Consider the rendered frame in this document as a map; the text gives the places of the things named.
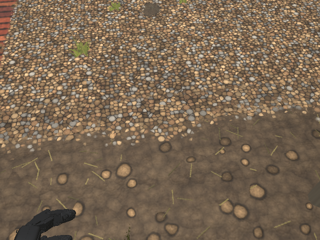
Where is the robot left hand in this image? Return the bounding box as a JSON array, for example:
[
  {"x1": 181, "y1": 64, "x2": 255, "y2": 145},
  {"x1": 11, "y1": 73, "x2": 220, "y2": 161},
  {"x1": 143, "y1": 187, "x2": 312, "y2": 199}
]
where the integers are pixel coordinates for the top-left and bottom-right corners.
[{"x1": 14, "y1": 209, "x2": 76, "y2": 240}]

